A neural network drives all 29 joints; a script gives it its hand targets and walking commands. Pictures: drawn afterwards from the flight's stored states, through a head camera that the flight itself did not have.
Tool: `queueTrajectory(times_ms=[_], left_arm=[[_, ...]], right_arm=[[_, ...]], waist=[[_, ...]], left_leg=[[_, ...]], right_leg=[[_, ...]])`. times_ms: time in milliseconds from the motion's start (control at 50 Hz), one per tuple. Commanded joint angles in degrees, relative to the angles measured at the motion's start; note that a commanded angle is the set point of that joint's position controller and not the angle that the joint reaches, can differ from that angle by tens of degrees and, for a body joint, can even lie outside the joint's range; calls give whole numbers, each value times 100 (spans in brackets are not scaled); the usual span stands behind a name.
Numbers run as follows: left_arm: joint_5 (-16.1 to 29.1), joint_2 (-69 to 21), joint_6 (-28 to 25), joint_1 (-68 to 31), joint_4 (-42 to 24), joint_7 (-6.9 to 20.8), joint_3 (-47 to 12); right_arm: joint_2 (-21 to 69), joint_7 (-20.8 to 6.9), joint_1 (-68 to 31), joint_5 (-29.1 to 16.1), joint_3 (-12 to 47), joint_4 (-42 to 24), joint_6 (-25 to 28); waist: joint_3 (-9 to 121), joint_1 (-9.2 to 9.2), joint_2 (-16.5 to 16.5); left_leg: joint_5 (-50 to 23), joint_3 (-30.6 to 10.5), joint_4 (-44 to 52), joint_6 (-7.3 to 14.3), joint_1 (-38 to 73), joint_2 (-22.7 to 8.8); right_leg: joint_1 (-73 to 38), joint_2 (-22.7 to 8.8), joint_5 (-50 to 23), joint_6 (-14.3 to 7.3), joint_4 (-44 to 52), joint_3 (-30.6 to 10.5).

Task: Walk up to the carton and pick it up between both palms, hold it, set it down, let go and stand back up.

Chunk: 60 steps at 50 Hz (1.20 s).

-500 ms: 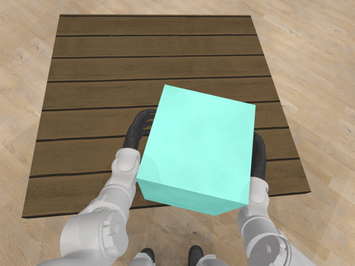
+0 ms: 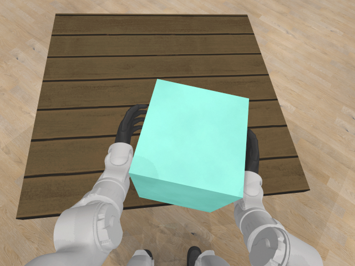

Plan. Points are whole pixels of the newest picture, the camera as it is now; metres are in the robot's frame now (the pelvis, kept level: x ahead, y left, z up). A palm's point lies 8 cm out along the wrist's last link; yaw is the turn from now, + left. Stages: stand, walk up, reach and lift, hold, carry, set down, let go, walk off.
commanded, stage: set down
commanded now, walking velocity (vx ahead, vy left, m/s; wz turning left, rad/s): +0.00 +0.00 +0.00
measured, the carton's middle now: (187, 154) +0.39 -0.02 -0.06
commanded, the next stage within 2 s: none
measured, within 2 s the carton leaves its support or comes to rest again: rests again in 0.06 s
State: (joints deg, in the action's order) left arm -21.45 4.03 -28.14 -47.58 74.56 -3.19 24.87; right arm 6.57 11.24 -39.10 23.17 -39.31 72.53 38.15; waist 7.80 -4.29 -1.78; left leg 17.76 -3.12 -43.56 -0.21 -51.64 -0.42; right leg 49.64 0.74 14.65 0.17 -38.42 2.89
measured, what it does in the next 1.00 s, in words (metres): stands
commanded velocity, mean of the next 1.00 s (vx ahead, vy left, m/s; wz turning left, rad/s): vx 0.00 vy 0.00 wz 0.00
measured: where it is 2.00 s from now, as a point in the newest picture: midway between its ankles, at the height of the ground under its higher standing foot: outside the picture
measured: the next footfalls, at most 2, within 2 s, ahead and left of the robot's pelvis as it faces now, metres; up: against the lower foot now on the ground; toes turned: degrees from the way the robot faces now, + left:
none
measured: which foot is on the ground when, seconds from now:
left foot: down 0.00-1.00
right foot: down 0.00-1.00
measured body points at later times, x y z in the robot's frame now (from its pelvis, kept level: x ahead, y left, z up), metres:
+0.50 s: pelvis -0.02 +0.01 -0.03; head +0.11 +0.05 +0.40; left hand +0.43 +0.16 -0.05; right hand +0.37 -0.15 -0.05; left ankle +0.01 +0.11 -0.70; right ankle +0.02 -0.12 -0.70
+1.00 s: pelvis -0.03 +0.01 -0.03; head +0.09 +0.05 +0.40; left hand +0.40 +0.17 -0.06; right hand +0.34 -0.15 -0.05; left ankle +0.01 +0.11 -0.70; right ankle +0.02 -0.12 -0.70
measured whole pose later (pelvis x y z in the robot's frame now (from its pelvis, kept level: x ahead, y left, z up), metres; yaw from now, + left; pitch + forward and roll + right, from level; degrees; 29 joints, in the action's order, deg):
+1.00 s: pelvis -0.03 +0.01 -0.03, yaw -1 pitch +26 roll -4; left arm 1.5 12.3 -28.4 -47.7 84.4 0.8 4.1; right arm 0.7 12.2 -43.2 -5.1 -10.2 87.1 40.6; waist 13.4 -4.5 0.1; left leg 20.8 -3.1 -55.3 -0.2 -60.7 -0.6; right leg 58.1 0.9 16.8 0.7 -48.7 2.9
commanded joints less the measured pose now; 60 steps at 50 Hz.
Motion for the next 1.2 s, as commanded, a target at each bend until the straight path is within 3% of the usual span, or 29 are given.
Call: queueTrajectory(times_ms=[0, 60, 80, 160, 180, 260, 300, 480, 500, 560, 580, 620, 660, 680, 720, 740, 760, 800, 820, 940, 960, 980, 1000, 1020, 1080, 1100, 1140, 1160, 1180], left_arm=[[801, 500, -195, -2613, 204, -88, -982], [1171, 639, -246, -2664, 464, -18, -1411], [1244, 639, -246, -2679, 446, -56, -1566], [1598, 993, -169, -2816, 942, -8, -1783], [1759, 1043, -202, -2815, 817, -29, -1954], [2129, 1247, -317, -3087, 899, -58, -2033], [2095, 1155, -321, -3118, 934, -63, -2252], [2667, 1329, -359, -2842, 936, 64, -2669], [2592, 1351, -364, -2542, 521, 90, -2571], [2670, 1422, -292, -2571, 867, 130, -2668], [2643, 1423, -282, -2054, 726, 179, -2579], [2673, 1335, -305, -2289, 763, 249, -2728], [2485, 1443, -246, -2317, 1006, 266, -2461], [2465, 1428, -215, -1887, 706, 300, -2425], [2533, 1461, -283, -2500, 846, 263, -2550], [2539, 1491, -271, -2200, 790, 261, -2457], [2631, 1439, -289, -2210, 640, 263, -2643], [2455, 1358, -248, -1610, 569, 335, -2393], [2439, 1353, -266, -1813, 334, 343, -2393], [2106, 1361, -297, -1051, -373, 451, -1929], [2161, 1377, -365, -1312, -502, 440, -1999], [2117, 1416, -352, -1403, -440, 431, -1853], [2359, 1507, -378, -1554, -539, 436, -2055], [2292, 1501, -418, -1270, -634, 458, -1944], [2372, 1398, -408, -603, -1010, 554, -1928], [2357, 1428, -385, -483, -1152, 582, -1923], [2300, 1587, -325, -567, -1043, 617, -1872], [2323, 1630, -336, -831, -939, 582, -1956], [2456, 1505, -293, -435, -985, 628, -1993]], right_arm=[[-101, 23, -2342, -551, 1108, 1078, 135], [-406, 59, -2465, -1086, 1486, 1292, 305], [-675, 94, -2475, -1106, 1349, 1461, 343], [-1028, 135, -2736, -1688, 1584, 1532, 297], [-1186, 150, -2689, -1716, 1485, 1592, 303], [-1330, 80, -3057, -1934, 1720, 1391, 238], [-1509, 37, -3130, -2047, 1659, 1538, 202], [-1746, 27, -2931, -2361, 2024, 1282, 28], [-1610, 30, -2526, -2481, 2231, 1070, 77], [-1811, 18, -2680, -2613, 2204, 1306, 0], [-1710, 46, -2240, -2666, 2463, 1045, 93], [-1827, 71, -2451, -2700, 2384, 1328, 91], [-1929, 91, -2334, -2576, 2217, 1628, 133], [-1688, 114, -1940, -2818, 2690, 1262, 208], [-1918, 55, -2555, -2808, 2370, 1479, 93], [-1830, 45, -2297, -2820, 2477, 1405, 81], [-1880, 75, -2338, -2814, 2428, 1208, 122], [-1650, 127, -1760, -2899, 2741, 1211, 232], [-1717, 116, -1839, -2896, 2610, 1195, 210], [-1425, 194, -955, -3159, 3059, 1015, 573], [-1465, 173, -1273, -3178, 3070, 805, 620], [-1521, 203, -1271, -3060, 2941, 1091, 594], [-1587, 225, -1378, -3068, 2820, 615, 564], [-1384, 178, -1182, -3124, 3046, 474, 593], [-1222, 209, -519, -3325, 3375, 23, 709], [-1234, 250, -440, -3241, 3279, -16, 721], [-1210, 220, -610, -3317, 3255, -172, 675], [-1422, 187, -959, -3219, 3011, -187, 605], [-1284, 204, -562, -3294, 3223, -428, 581]], waist=[[3928, -313, 909], [4239, -315, 1067], [4294, -509, 1233], [3817, -408, 1092], [3930, -555, 1165], [4293, -399, 1102], [4156, -505, 1368], [4082, -590, 1292], [4308, -505, 1296], [3871, -552, 1351], [4025, -376, 1307], [3889, -587, 1341], [3738, -557, 1385], [3738, -317, 1326], [3756, -491, 1514], [3588, -400, 1422], [3818, -522, 1371], [3678, -301, 1320], [3949, -404, 1482], [4075, -117, 1463], [4288, -44, 1581], [4025, -162, 1470], [4194, -274, 1322], [4234, -77, 1354], [4321, 24, 1186], [4183, -54, 1108], [3857, 123, 1211], [3885, -26, 1271], [3786, 29, 1032]], left_leg=[[-1431, 459, -650, -291, 842, 111], [-1849, 462, -976, -408, 1035, 160], [-1920, 369, -1018, -498, 1267, 147], [-1462, 325, -1010, -555, 1247, 129], [-1379, 323, -1042, -580, 1244, 133], [-1533, 324, -1190, -630, 1267, 108], [-1559, 186, -1134, -733, 1490, 52], [-1275, 172, -1076, -692, 1502, 117], [-1709, 180, -1126, -690, 1691, 155], [-1179, 147, -1044, -689, 1586, 144], [-1400, 174, -1118, -670, 1621, 155], [-1422, 51, -1057, -699, 1749, 121], [-1264, 152, -1000, -722, 1741, 144], [-1401, 158, -1054, -704, 1752, 197], [-1072, 80, -962, -714, 1772, 121], [-950, 100, -937, -668, 1763, 132], [-1093, 58, -954, -681, 1847, 128], [-1375, 130, -992, -703, 1961, 188], [-1511, 131, -995, -725, 2148, 164], [-2693, 153, -1194, -744, 2696, 229], [-2571, 170, -1164, -742, 2629, 250], [-2440, 182, -1096, -742, 2645, 240], [-2252, 201, -1116, -692, 2501, 246], [-2412, 221, -1059, -674, 2689, 251], [-2742, 272, -1118, -653, 2792, 305], [-2525, 262, -1051, -618, 2803, 321], [-2065, 267, -878, -563, 2604, 333], [-1771, 249, -814, -554, 2552, 303], [-1666, 244, -761, -509, 2488, 307]], right_leg=[[-1115, 149, -1741, -45, -237, 83], [-858, 207, -2052, -60, -422, 139], [-580, 257, -1959, -95, -453, 219], [-217, 305, -1279, -34, -437, 267], [-222, 273, -1308, -31, -472, 306], [-76, 291, -1135, -32, -569, 270], [220, 297, -979, -84, -546, 364], [47, 228, -936, -52, -647, 310], [-285, 258, -1366, -22, -662, 267], [-59, 204, -842, -40, -638, 326], [-244, 233, -1108, -3, -721, 260], [-125, 250, -1025, -1, -726, 365], [-19, 257, -819, 31, -642, 372], [-359, 207, -1063, 35, -596, 273], [120, 263, -510, -17, -649, 394], [-81, 240, -540, -14, -656, 394], [-108, 246, -755, -8, -608, 415], [-340, 245, -1014, 23, -559, 327], [-246, 284, -1005, 12, -566, 364], [-599, 362, -1808, 35, -539, 285], [-606, 354, -1689, -3, -520, 286], [-557, 369, -1548, 41, -481, 345], [-626, 360, -1467, 19, -420, 346], [-716, 341, -1505, 6, -401, 310], [-1081, 345, -1998, 21, -420, 206], [-1111, 362, -1864, 59, -350, 185], [-1026, 321, -1303, 43, -273, 199], [-835, 334, -944, 18, -255, 288], [-1131, 313, -1041, 46, -224, 224]])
